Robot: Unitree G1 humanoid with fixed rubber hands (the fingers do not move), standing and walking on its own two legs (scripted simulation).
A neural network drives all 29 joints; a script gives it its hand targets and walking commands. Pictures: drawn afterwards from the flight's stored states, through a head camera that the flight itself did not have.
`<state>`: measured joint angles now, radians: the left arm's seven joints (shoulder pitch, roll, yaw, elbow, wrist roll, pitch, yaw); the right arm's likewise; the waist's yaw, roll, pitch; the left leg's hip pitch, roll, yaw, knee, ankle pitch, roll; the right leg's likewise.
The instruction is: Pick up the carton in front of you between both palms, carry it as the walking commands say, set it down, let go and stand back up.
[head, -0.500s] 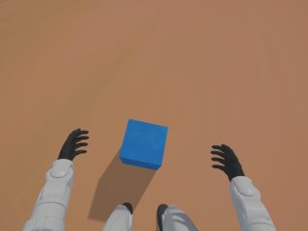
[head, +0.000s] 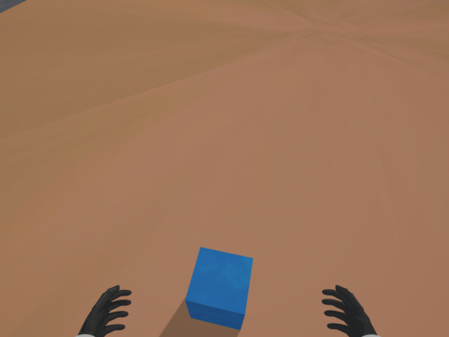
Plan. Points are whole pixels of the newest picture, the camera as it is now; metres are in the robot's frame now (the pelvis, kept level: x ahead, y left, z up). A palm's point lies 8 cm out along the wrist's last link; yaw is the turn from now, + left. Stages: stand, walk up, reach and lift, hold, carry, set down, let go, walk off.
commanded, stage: let go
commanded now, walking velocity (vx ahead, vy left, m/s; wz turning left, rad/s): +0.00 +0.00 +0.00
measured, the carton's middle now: (220, 289) +0.41 +0.01 -0.65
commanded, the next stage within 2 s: stand in 0.30 s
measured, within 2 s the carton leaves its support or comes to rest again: neither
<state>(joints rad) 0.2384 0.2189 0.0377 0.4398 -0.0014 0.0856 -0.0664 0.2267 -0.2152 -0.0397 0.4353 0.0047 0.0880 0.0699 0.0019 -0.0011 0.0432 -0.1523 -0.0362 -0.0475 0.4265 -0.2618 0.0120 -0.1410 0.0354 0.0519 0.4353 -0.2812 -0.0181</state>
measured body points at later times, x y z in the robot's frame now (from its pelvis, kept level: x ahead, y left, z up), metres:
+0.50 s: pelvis -0.01 +0.00 -0.01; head -0.01 +0.00 +0.44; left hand +0.13 +0.29 -0.09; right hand +0.15 -0.28 -0.09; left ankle -0.02 +0.11 -0.74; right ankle -0.03 -0.11 -0.74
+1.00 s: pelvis +0.01 +0.00 +0.00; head +0.01 +0.00 +0.45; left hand +0.13 +0.30 -0.10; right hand +0.14 -0.30 -0.11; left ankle -0.02 +0.11 -0.74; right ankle -0.03 -0.11 -0.74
